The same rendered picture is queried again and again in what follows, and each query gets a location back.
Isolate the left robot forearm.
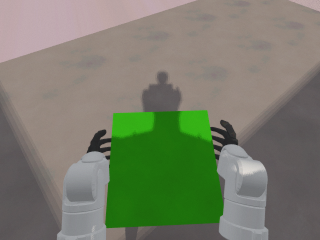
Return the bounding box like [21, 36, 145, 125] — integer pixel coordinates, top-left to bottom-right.
[57, 151, 110, 240]

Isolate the left robot hand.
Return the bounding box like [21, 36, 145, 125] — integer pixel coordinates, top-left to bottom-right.
[87, 129, 112, 168]

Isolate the carton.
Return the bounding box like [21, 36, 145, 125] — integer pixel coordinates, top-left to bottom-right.
[105, 110, 224, 228]

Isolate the right robot forearm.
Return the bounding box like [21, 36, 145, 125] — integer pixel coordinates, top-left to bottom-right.
[217, 144, 269, 240]

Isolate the right robot hand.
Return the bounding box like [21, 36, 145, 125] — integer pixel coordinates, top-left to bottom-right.
[210, 120, 238, 160]

